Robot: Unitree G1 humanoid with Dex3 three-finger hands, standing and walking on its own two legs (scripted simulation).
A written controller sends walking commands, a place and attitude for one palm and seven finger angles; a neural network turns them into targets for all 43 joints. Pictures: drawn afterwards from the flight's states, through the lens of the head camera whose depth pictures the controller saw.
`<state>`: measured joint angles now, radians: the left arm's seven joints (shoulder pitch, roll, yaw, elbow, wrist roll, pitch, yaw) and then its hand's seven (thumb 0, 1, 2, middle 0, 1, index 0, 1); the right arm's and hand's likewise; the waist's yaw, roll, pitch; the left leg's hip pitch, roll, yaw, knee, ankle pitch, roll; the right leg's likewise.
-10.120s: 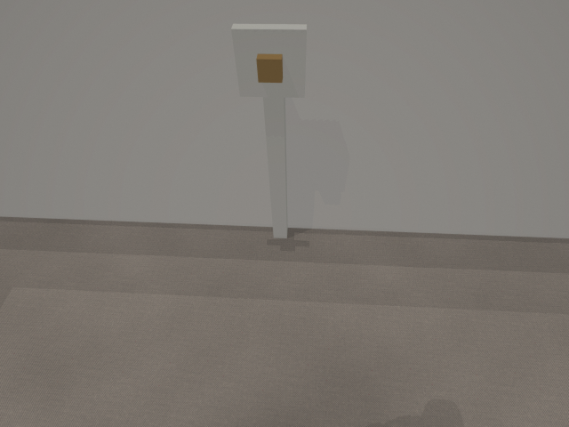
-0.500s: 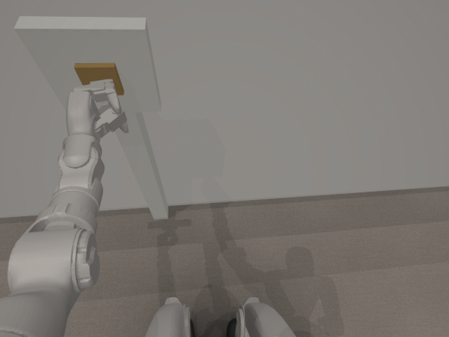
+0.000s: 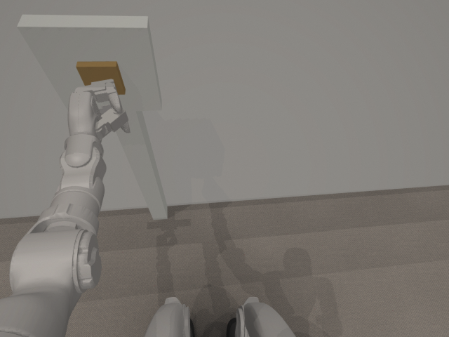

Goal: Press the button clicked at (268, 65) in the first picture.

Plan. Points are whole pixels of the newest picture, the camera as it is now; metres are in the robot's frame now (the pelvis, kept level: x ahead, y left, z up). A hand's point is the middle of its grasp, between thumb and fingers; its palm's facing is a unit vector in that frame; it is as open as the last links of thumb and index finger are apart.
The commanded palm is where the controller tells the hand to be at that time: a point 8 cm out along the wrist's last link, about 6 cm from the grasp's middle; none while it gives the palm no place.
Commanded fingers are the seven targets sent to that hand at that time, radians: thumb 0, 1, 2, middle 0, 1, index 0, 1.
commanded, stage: pull the fist back off the button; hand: left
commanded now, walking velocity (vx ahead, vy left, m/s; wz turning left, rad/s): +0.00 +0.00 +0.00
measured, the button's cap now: (103, 74) +0.55 +0.19 +0.11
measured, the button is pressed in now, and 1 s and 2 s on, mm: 13 0 0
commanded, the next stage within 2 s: draw the hand back to the body in 0.72 s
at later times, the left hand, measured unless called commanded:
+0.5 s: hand (125, 141) +0.43 +0.15 +0.07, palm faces +0.05 -1.00 +0.01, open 3.0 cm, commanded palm +0.40 +0.20 +0.08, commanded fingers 0.00 0.90 0.90 -1.30 -1.50 -1.30 -1.50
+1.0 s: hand (115, 152) +0.39 +0.15 +0.10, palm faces +0.05 -1.00 -0.03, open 3.1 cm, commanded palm +0.36 +0.21 +0.11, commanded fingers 0.00 0.90 0.90 -1.30 -1.50 -1.30 -1.50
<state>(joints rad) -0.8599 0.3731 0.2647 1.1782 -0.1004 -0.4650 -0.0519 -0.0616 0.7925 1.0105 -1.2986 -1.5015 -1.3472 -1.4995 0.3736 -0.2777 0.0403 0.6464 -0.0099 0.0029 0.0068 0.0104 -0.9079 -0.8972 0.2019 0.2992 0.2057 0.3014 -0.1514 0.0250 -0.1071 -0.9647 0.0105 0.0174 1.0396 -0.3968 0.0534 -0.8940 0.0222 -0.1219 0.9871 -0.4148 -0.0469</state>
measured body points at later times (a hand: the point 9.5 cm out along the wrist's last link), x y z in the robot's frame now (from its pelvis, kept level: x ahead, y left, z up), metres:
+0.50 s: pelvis +0.05 +0.00 +0.02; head +0.11 +0.01 +0.47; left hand +0.43 +0.20 +0.07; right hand +0.14 -0.25 -0.09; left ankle +0.05 +0.08 -0.67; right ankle +0.03 -0.10 -0.67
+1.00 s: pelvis +0.05 -0.01 +0.03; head +0.10 -0.02 +0.48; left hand +0.39 +0.20 +0.10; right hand +0.18 -0.26 -0.08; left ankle +0.05 +0.08 -0.67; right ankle +0.03 -0.10 -0.67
